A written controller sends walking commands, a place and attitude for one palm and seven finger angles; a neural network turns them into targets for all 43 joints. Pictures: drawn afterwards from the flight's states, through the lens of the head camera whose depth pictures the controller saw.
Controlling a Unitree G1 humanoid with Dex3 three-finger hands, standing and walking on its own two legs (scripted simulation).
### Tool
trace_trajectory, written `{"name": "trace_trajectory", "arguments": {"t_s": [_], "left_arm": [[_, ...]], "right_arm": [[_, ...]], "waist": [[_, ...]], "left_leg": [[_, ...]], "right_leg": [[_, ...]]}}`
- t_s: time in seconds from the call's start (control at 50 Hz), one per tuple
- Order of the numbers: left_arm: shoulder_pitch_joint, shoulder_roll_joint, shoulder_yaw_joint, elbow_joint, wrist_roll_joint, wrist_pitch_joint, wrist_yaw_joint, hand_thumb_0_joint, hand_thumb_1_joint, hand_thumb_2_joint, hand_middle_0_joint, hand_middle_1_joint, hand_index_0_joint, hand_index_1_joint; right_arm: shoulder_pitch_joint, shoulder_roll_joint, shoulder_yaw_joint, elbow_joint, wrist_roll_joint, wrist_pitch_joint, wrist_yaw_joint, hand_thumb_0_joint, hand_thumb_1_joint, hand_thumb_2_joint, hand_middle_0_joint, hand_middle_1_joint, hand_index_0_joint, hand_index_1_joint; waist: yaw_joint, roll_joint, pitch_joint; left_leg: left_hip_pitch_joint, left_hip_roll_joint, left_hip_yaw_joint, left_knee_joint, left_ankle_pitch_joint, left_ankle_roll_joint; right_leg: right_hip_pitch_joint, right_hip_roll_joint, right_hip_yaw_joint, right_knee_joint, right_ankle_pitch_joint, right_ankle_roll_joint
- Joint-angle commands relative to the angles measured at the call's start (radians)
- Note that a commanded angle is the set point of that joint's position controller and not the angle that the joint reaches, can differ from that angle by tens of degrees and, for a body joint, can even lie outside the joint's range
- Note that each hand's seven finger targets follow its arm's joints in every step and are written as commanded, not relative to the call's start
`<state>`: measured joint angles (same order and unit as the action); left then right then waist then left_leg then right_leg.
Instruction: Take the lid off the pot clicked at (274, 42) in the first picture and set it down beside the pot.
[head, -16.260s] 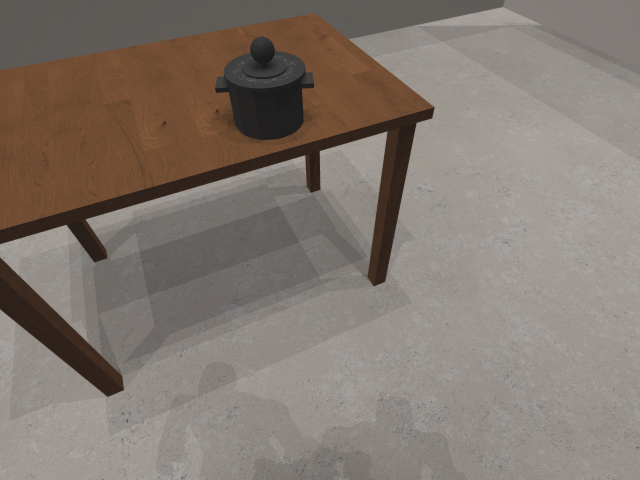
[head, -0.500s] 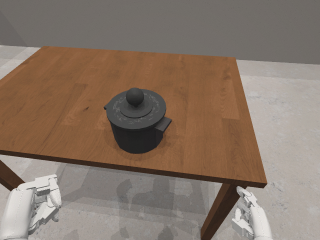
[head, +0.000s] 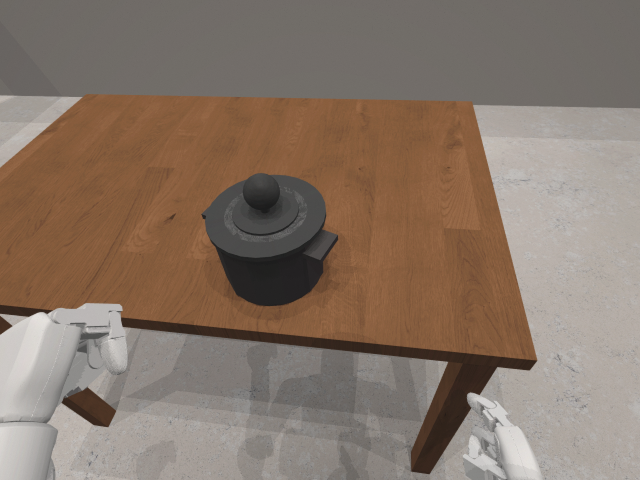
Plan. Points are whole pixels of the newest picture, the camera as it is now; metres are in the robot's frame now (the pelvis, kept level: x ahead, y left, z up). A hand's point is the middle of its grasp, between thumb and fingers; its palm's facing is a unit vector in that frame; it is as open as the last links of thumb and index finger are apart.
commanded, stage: reach forward and open the fingers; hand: left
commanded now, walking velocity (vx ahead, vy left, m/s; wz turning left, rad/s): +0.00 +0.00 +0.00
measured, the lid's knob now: (261, 191) +0.43 +0.15 +0.15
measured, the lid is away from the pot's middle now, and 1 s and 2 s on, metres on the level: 0.00 0.00 0.00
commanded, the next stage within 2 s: move the open hand above the knob in 0.98 s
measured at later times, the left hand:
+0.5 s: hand (72, 331) +0.19 +0.27 +0.17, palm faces -0.14 +0.01 -0.99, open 5.5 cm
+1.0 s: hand (89, 260) +0.24 +0.25 +0.21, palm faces -0.03 +0.02 -1.00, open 10.1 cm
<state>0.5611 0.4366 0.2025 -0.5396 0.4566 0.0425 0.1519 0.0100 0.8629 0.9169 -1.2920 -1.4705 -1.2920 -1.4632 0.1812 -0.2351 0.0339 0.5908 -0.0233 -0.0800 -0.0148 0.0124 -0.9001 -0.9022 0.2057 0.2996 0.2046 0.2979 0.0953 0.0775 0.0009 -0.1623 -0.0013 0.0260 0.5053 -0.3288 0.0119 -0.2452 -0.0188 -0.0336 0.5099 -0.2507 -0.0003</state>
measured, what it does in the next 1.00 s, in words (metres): shifts its weight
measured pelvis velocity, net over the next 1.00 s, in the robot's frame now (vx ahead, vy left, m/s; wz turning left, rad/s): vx -0.06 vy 0.00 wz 0.02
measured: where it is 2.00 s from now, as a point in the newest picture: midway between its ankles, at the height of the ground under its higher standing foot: outside the picture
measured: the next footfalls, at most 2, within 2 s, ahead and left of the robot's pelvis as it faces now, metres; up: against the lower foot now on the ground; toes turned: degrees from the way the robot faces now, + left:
none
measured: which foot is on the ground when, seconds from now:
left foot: down 0.00-1.00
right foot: down 0.00-1.00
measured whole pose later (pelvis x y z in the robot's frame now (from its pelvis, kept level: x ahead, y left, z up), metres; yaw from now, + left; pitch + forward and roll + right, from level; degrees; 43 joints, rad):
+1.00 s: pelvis -0.06 +0.00 +0.00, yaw +1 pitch -3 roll +1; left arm -0.25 0.74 0.05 -0.14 0.72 0.12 -0.42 0.00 -0.35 1.57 -0.86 -0.10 -0.86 -0.10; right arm 0.10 -0.30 0.05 0.57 0.06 0.02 -0.03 0.01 -0.90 -0.90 0.20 0.30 0.20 0.30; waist 0.07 0.12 0.02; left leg -0.21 -0.04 0.02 0.47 -0.22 0.03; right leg -0.29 -0.06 -0.03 0.50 -0.16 0.01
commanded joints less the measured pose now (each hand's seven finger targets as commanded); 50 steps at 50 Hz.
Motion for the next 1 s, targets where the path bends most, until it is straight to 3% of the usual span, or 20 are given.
{"name": "trace_trajectory", "arguments": {"t_s": [0.0,0.02,0.06,0.14,0.2,0.3,0.34,0.36,0.42,0.48,0.52,0.54,0.58,0.66,0.8,0.84,0.86,0.9,0.92,0.98], "left_arm": [[-0.040,0.300,0.111,-0.175,0.315,0.105,0.006,0.000,0.668,1.047,-1.229,-1.252,-1.229,-1.252],[-0.055,0.323,0.121,-0.173,0.322,0.120,-0.021,0.000,0.634,1.068,-1.220,-1.216,-1.220,-1.216],[-0.094,0.361,0.107,-0.131,0.337,0.123,-0.087,0.000,0.568,1.110,-1.200,-1.145,-1.200,-1.145],[-0.161,0.408,0.094,-0.134,0.286,0.090,-0.220,0.000,0.435,1.194,-1.159,-1.003,-1.159,-1.003],[-0.236,0.488,0.137,-0.075,0.275,0.066,-0.298,0.000,0.338,1.257,-1.125,-0.897,-1.125,-0.897],[-0.412,0.557,0.156,-0.034,0.252,0.022,-0.404,0.000,0.180,1.348,-1.064,-0.720,-1.064,-0.720],[-0.446,0.541,0.142,-0.030,0.236,0.003,-0.428,0.000,0.120,1.368,-1.038,-0.649,-1.038,-0.649],[-0.453,0.532,0.141,-0.001,0.225,-0.005,-0.435,0.000,0.090,1.377,-1.025,-0.613,-1.025,-0.613],[-0.498,0.538,0.149,0.020,0.223,-0.009,-0.440,0.000,0.001,1.404,-0.986,-0.507,-0.986,-0.507],[-0.648,0.562,0.129,0.092,0.233,-0.004,-0.450,0.000,-0.089,1.435,-0.948,-0.400,-0.948,-0.400],[-0.667,0.583,0.149,0.058,0.236,0.000,-0.445,0.000,-0.150,1.459,-0.923,-0.329,-0.923,-0.329],[-0.745,0.580,0.117,0.060,0.242,-0.001,-0.460,0.000,-0.180,1.472,-0.911,-0.294,-0.911,-0.294],[-0.768,0.560,0.093,0.124,0.241,0.018,-0.468,0.000,-0.242,1.500,-0.887,-0.223,-0.887,-0.223],[-0.884,0.577,0.079,0.135,0.253,0.040,-0.491,0.000,-0.368,1.565,-0.841,-0.081,-0.841,-0.081],[-1.021,0.588,0.057,0.207,0.265,0.067,-0.521,0.000,-0.372,1.577,-0.843,-0.081,-0.843,-0.081],[-1.068,0.588,0.046,0.220,0.267,0.065,-0.527,0.000,-0.374,1.583,-0.844,-0.081,-0.844,-0.081],[-1.076,0.579,0.040,0.234,0.266,0.070,-0.528,0.000,-0.375,1.586,-0.845,-0.081,-0.845,-0.081],[-1.126,0.594,0.039,0.261,0.277,0.082,-0.533,0.000,-0.377,1.593,-0.846,-0.081,-0.846,-0.081],[-1.133,0.585,0.035,0.232,0.267,0.071,-0.525,0.000,-0.378,1.597,-0.847,-0.081,-0.847,-0.081],[-1.201,0.590,0.019,0.245,0.284,0.081,-0.538,0.000,-0.382,1.608,-0.849,-0.081,-0.849,-0.081]], "right_arm": [[-0.224,-0.132,-0.048,-0.215,0.016,0.079,0.013,0.000,-0.900,-0.900,0.200,0.300,0.200,0.300],[-0.265,-0.132,-0.045,-0.224,0.037,0.085,0.013,0.000,-0.900,-0.900,0.200,0.300,0.200,0.300],[-0.242,-0.134,-0.048,-0.213,0.043,0.099,0.000,0.000,-0.900,-0.900,0.200,0.300,0.200,0.300],[-0.233,-0.135,-0.049,-0.203,0.057,0.078,-0.008,0.000,-0.900,-0.900,0.200,0.300,0.200,0.300],[-0.214,-0.141,-0.048,-0.183,0.055,0.070,-0.018,0.000,-0.900,-0.900,0.200,0.300,0.200,0.300],[-0.210,-0.145,-0.048,-0.181,0.059,0.054,-0.022,0.000,-0.900,-0.900,0.200,0.300,0.200,0.300],[-0.213,-0.136,-0.044,-0.185,0.060,0.045,-0.014,0.000,-0.900,-0.900,0.200,0.300,0.200,0.300],[-0.204,-0.137,-0.046,-0.187,0.061,0.042,-0.015,0.000,-0.900,-0.900,0.200,0.300,0.200,0.300],[-0.231,-0.142,-0.046,-0.199,0.072,0.029,-0.007,0.000,-0.900,-0.900,0.200,0.300,0.200,0.300],[-0.215,-0.146,-0.041,-0.184,0.068,0.038,-0.020,0.000,-0.900,-0.900,0.200,0.300,0.200,0.300],[-0.245,-0.146,-0.039,-0.206,0.076,0.023,-0.010,0.000,-0.900,-0.900,0.200,0.300,0.200,0.300],[-0.246,-0.140,-0.032,-0.194,0.068,0.031,-0.013,0.000,-0.900,-0.900,0.200,0.300,0.200,0.300],[-0.237,-0.145,-0.035,-0.188,0.072,0.034,-0.016,0.000,-0.900,-0.900,0.200,0.300,0.200,0.300],[-0.258,-0.143,-0.029,-0.200,0.076,0.043,-0.012,0.000,-0.900,-0.900,0.200,0.300,0.200,0.300],[-0.265,-0.148,-0.029,-0.197,0.080,0.053,-0.015,0.000,-0.900,-0.900,0.200,0.300,0.200,0.300],[-0.267,-0.146,-0.023,-0.196,0.082,0.050,-0.011,0.000,-0.900,-0.900,0.200,0.300,0.200,0.300],[-0.262,-0.144,-0.026,-0.199,0.085,0.053,-0.013,0.000,-0.900,-0.900,0.200,0.300,0.200,0.300],[-0.257,-0.151,-0.027,-0.194,0.085,0.057,-0.016,0.000,-0.900,-0.900,0.200,0.300,0.200,0.300],[-0.256,-0.148,-0.025,-0.213,0.099,0.041,-0.010,0.000,-0.900,-0.900,0.200,0.300,0.200,0.300],[-0.263,-0.145,-0.026,-0.201,0.089,0.052,-0.014,0.000,-0.900,-0.900,0.200,0.300,0.200,0.300]], "waist": [[0.015,-0.024,-0.122],[0.010,0.002,-0.139],[0.004,-0.022,-0.176],[-0.010,-0.026,-0.197],[-0.013,-0.074,-0.142],[-0.011,-0.020,-0.160],[-0.014,0.006,-0.189],[-0.013,-0.038,-0.172],[-0.013,-0.027,-0.162],[-0.014,-0.033,-0.148],[-0.007,-0.006,-0.193],[-0.007,0.037,-0.227],[-0.012,-0.011,-0.163],[-0.009,-0.012,-0.185],[-0.013,0.000,-0.180],[-0.018,0.005,-0.219],[-0.018,-0.031,-0.185],[-0.020,-0.018,-0.173],[-0.035,-0.004,-0.190],[-0.022,0.000,-0.206]], "left_leg": [[-0.104,0.007,-0.020,-0.088,0.288,0.002],[-0.084,0.013,-0.025,-0.087,0.273,0.004],[-0.059,0.010,-0.028,-0.094,0.294,0.016],[-0.026,0.002,-0.040,-0.097,0.379,0.025],[-0.027,-0.005,-0.046,-0.112,0.394,0.030],[0.000,-0.020,-0.050,-0.124,0.399,0.032],[0.014,-0.024,-0.045,-0.123,0.394,0.029],[0.008,-0.022,-0.046,-0.128,0.372,0.029],[0.014,-0.022,-0.049,-0.123,0.341,0.027],[-0.019,-0.023,-0.044,-0.159,0.251,0.026],[0.005,-0.027,-0.050,-0.141,0.269,0.026],[-0.003,-0.032,-0.044,-0.161,0.259,0.024],[-0.028,-0.020,-0.050,-0.169,0.222,0.020],[-0.038,-0.020,-0.051,-0.165,0.192,0.021],[-0.059,-0.017,-0.048,-0.153,0.147,0.022],[-0.054,-0.021,-0.050,-0.152,0.133,0.021],[-0.067,-0.015,-0.054,-0.150,0.126,0.021],[-0.076,-0.016,-0.050,-0.147,0.112,0.022],[-0.054,-0.023,-0.052,-0.134,0.093,0.023],[-0.063,-0.018,-0.053,-0.146,0.114,0.021]], "right_leg": [[0.111,0.004,0.057,-0.057,0.176,-0.046],[0.124,0.008,0.070,-0.061,0.174,-0.044],[0.143,-0.004,0.047,-0.076,0.193,-0.026],[0.164,-0.009,0.021,-0.093,0.282,-0.004],[0.148,-0.011,0.013,-0.121,0.306,0.006],[0.156,-0.011,0.002,-0.139,0.289,0.009],[0.161,-0.009,-0.009,-0.138,0.272,0.009],[0.155,-0.007,-0.013,-0.146,0.257,0.013],[0.131,0.006,-0.003,-0.146,0.223,0.003],[0.120,-0.007,-0.012,-0.165,0.119,0.010],[0.138,0.006,0.000,-0.144,0.133,-0.003],[0.152,-0.008,-0.008,-0.145,0.107,0.000],[0.118,-0.008,-0.013,-0.148,0.070,0.002],[0.119,-0.012,-0.006,-0.128,0.028,-0.003],[0.085,-0.017,0.002,-0.106,-0.009,-0.007],[0.095,-0.014,0.001,-0.096,-0.016,-0.010],[0.080,-0.016,0.000,-0.098,-0.023,-0.008],[0.064,-0.019,0.003,-0.098,-0.032,-0.008],[0.058,-0.003,0.006,-0.101,-0.037,-0.012],[0.071,-0.018,0.002,-0.089,-0.026,-0.012]]}}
